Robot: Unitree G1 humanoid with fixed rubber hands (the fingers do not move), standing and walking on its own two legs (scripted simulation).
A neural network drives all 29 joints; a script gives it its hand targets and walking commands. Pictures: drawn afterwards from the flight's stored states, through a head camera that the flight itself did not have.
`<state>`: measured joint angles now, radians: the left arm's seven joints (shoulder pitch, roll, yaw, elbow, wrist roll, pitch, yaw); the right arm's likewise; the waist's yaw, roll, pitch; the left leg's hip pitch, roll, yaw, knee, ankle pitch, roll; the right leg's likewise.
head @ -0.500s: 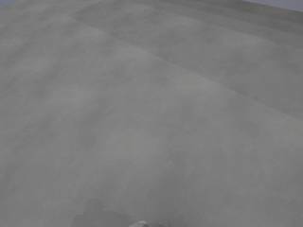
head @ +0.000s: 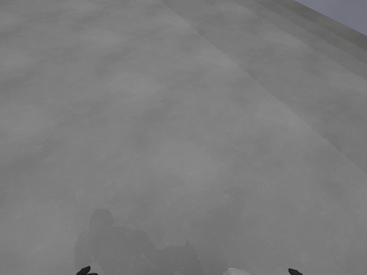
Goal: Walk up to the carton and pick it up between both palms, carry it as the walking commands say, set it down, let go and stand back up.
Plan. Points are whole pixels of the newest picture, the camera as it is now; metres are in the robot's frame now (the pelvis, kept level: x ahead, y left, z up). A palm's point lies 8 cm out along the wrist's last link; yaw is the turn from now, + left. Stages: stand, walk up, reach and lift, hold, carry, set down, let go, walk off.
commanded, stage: walk up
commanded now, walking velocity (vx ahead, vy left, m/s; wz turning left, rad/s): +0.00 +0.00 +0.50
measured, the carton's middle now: out of the picture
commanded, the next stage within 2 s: none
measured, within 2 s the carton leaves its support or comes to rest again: neither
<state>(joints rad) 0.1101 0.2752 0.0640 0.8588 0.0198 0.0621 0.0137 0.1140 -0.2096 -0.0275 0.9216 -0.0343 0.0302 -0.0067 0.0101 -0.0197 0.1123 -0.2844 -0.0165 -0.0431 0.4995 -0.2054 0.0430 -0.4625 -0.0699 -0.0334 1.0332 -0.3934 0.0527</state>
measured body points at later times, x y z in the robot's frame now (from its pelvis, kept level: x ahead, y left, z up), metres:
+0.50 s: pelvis -0.05 -0.03 +0.00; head -0.01 -0.04 +0.45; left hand -0.05 +0.23 -0.13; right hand +0.06 -0.28 -0.16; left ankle -0.10 +0.12 -0.68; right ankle -0.02 -0.14 -0.74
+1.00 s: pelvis -0.09 -0.01 -0.01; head -0.06 -0.01 +0.44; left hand -0.11 +0.28 -0.13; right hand +0.10 -0.19 -0.15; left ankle -0.13 +0.10 -0.74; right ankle -0.01 -0.12 -0.72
